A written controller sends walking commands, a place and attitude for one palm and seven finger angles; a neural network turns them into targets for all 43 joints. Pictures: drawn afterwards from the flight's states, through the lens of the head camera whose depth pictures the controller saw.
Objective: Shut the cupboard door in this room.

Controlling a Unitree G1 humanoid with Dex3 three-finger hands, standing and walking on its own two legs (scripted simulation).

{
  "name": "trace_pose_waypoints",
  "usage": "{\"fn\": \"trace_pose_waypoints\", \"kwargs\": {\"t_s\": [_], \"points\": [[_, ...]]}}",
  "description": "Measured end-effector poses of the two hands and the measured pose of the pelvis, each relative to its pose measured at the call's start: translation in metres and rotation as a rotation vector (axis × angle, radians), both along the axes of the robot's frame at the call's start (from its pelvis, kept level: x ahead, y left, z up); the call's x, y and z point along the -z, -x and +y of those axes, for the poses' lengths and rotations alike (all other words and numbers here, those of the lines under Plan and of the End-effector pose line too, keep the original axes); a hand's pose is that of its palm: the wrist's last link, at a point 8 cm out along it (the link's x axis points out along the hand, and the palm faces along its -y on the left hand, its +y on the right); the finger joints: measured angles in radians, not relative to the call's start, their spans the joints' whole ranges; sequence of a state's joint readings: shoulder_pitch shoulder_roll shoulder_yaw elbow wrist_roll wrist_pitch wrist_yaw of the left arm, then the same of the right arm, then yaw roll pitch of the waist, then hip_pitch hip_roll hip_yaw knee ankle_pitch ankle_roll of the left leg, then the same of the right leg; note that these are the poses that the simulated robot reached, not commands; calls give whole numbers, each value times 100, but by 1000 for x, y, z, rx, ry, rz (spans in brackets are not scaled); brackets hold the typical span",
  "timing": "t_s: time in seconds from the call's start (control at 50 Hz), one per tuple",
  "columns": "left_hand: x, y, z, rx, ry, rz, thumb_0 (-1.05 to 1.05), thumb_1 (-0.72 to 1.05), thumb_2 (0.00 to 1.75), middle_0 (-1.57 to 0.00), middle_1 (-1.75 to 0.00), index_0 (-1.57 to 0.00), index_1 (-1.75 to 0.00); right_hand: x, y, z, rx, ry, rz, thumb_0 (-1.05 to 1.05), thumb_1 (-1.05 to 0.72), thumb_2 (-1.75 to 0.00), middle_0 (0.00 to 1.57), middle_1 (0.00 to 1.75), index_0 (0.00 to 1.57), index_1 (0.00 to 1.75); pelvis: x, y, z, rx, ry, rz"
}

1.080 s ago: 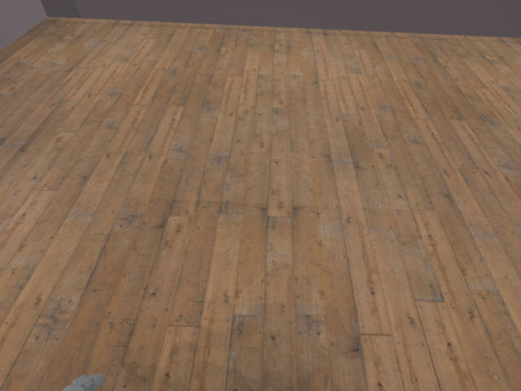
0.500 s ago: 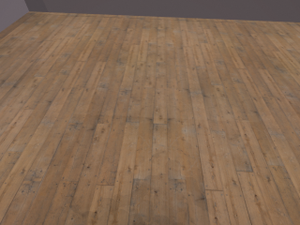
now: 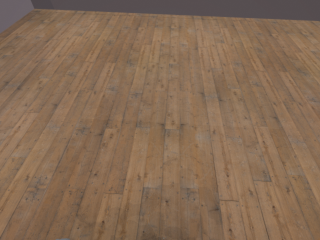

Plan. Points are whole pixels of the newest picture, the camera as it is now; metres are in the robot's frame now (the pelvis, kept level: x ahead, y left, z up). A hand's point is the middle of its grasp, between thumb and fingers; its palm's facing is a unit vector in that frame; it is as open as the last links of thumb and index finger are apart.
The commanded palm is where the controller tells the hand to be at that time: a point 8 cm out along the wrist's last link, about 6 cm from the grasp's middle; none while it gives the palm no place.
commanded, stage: turn or walk to find it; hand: left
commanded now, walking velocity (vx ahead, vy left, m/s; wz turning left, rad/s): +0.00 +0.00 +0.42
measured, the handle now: out of the picture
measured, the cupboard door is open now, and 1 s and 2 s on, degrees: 100 100 100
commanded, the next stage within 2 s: none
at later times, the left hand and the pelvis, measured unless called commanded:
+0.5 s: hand out of the picture +0.01 +0.20 -0.17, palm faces +0.21 -0.94 -0.28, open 7.4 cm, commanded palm none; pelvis -0.03 -0.02 -0.01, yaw +12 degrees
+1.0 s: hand out of the picture -0.11 +0.22 -0.18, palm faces +0.46 -0.86 -0.24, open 7.4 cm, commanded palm none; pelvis -0.06 +0.01 +0.00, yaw +25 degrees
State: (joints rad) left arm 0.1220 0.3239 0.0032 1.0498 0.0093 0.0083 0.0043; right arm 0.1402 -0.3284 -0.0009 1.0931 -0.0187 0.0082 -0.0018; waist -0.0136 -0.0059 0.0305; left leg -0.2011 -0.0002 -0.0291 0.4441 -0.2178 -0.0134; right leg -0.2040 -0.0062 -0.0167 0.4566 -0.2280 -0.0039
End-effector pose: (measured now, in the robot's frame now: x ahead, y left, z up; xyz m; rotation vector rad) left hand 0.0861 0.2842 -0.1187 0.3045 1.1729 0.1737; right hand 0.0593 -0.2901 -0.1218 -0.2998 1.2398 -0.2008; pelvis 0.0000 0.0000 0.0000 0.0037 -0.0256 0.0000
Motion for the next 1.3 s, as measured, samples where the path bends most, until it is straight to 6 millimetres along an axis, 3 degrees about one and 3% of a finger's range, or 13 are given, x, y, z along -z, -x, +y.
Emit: {"fn": "trace_pose_waypoints", "kwargs": {"t_s": [0.2,0.28,0.36,0.44,0.56,0.66,0.72,0.82,0.88,0.98,1.06,1.2,1.3], "points": [[31,33,-13,-75,87,35,0,90,89,-20,-30,-21,-30,17,4,50,-33,-66,32,1,-91,-90,20,30,20,30,14,5,14,-57,5,13],[31,47,-16,-120,95,52,0,90,89,-20,-30,-21,-30,18,12,67,-50,-100,49,1,-91,-90,20,30,20,30,10,11,12,-90,7,26],[21,59,-23,-168,91,35,0,90,89,-20,-30,-20,-30,19,16,68,-75,-120,76,1,-90,-90,20,30,21,30,6,18,4,-129,20,41],[15,74,-33,-212,68,2,0,90,89,-20,-30,-20,-30,28,14,53,-99,-132,80,1,-90,-90,20,30,21,30,9,24,-9,-173,14,49],[9,114,-46,-282,40,8,0,90,89,-20,-30,-21,-30,28,-6,30,-145,-111,61,1,-91,-90,20,30,21,30,8,32,-20,-237,-1,22],[11,145,-51,-342,58,39,0,90,89,-20,-30,-21,-30,17,-29,29,-206,-85,35,1,-91,-90,20,30,20,30,5,35,-19,-300,-19,17],[18,164,-49,-384,78,51,0,90,89,-20,-30,-21,-30,13,-45,40,-263,-68,29,1,-91,-90,20,30,20,30,6,38,-14,-332,-18,24],[41,202,-36,-470,115,90,0,90,89,-20,-30,-21,-30,12,-72,76,-374,-43,-30,1,-91,-90,20,30,20,30,19,46,4,-388,0,36],[43,218,-29,-507,119,131,0,90,89,-20,-30,-21,-30,5,-77,96,-415,-52,-65,1,-91,-90,20,30,20,30,16,52,7,-396,-3,29],[31,222,-23,-544,118,103,0,90,89,-20,-30,-20,-30,-2,-73,115,-454,-78,-65,1,-91,-90,20,30,20,30,5,56,8,-431,15,21],[21,214,-24,-560,102,54,0,91,90,-20,-30,-20,-30,3,-68,118,-469,-108,-47,1,-91,-90,20,30,21,30,2,56,3,-461,15,22],[8,193,-43,-577,41,-45,0,90,90,-20,-30,-20,-30,29,-65,94,-478,-152,8,1,-90,-90,20,30,21,30,11,50,-20,-520,-11,30],[-1,201,-68,-619,25,-65,0,90,89,-20,-30,-20,-30,35,-68,74,-500,-142,65,1,-91,-90,20,30,20,30,9,48,-33,-580,-19,18]]}}
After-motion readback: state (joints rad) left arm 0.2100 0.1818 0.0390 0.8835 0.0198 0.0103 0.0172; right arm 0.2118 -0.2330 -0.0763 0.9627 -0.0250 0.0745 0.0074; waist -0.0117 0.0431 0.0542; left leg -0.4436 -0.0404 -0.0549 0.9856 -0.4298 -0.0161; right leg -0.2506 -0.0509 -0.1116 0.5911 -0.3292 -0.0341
